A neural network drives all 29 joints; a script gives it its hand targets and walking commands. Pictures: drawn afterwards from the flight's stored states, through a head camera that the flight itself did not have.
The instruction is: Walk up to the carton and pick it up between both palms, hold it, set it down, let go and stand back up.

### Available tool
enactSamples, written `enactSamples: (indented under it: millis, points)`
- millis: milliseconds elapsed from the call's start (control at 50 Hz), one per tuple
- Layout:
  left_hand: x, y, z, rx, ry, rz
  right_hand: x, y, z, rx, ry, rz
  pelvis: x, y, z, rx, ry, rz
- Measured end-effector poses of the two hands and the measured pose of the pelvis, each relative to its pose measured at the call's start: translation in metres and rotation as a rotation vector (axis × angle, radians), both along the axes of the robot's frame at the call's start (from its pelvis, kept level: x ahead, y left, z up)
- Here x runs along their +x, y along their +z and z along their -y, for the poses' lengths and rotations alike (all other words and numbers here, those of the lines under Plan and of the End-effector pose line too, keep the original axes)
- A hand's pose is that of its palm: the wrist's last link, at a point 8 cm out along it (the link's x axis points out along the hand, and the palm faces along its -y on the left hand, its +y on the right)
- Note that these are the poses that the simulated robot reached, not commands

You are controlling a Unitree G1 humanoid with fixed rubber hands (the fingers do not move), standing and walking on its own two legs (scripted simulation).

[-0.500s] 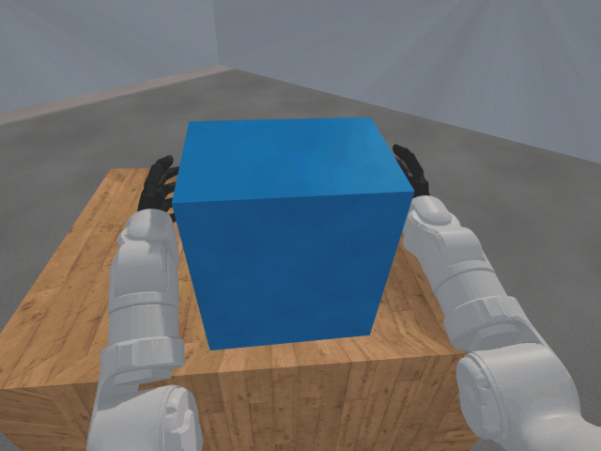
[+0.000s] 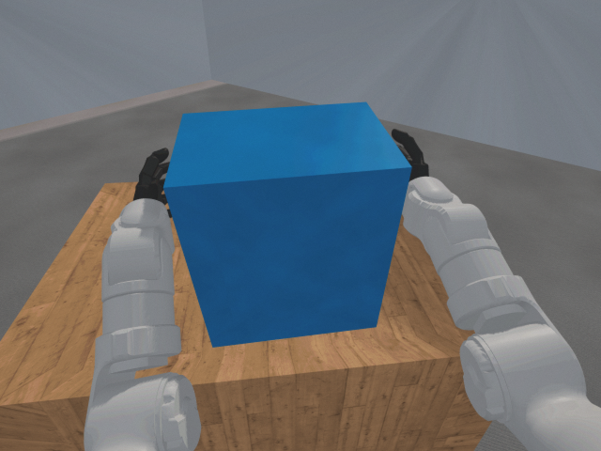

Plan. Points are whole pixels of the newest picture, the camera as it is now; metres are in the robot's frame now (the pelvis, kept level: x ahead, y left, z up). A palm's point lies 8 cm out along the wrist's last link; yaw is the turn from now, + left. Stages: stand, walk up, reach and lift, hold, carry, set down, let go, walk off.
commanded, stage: reach and lift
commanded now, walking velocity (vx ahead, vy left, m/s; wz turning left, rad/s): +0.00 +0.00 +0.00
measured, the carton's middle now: (287, 228) +0.38 +0.00 +0.18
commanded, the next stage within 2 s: hold in 0.54 s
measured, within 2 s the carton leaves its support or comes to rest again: neither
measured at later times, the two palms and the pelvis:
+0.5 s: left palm (153, 195) +0.38 +0.17 +0.25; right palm (416, 168) +0.38 -0.16 +0.27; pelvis +0.01 +0.00 +0.00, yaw +0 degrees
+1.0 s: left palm (149, 181) +0.37 +0.17 +0.27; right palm (425, 147) +0.37 -0.17 +0.30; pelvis +0.00 -0.01 +0.00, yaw +0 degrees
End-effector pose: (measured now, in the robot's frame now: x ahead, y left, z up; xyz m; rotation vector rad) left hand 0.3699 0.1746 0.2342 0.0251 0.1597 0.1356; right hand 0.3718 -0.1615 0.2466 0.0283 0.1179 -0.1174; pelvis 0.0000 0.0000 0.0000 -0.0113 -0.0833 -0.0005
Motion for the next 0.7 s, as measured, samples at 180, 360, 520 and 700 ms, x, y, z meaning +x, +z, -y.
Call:
enactSamples:
  millis: [180, 360, 520, 700]
  points:
    - [0.003, 0.006, 0.001, -0.007, -0.001, -0.002, 0.004, 0.009, 0.001, 0.002, -0.002, -0.004, 0.004, 0.000, 0.002, -0.001, 0.001, -0.007]
    - [0.007, 0.010, 0.003, -0.010, -0.008, -0.005, 0.006, 0.017, 0.003, 0.000, -0.010, -0.011, 0.007, 0.000, 0.003, -0.001, 0.000, -0.012]
    - [0.006, 0.015, 0.004, -0.013, -0.008, 0.000, 0.006, 0.024, 0.003, 0.003, -0.002, -0.008, 0.009, 0.000, 0.004, -0.003, -0.001, -0.012]
    - [0.003, 0.024, 0.006, -0.010, -0.010, -0.002, 0.002, 0.033, 0.006, 0.011, -0.003, -0.012, 0.009, 0.000, 0.004, -0.003, -0.004, -0.013]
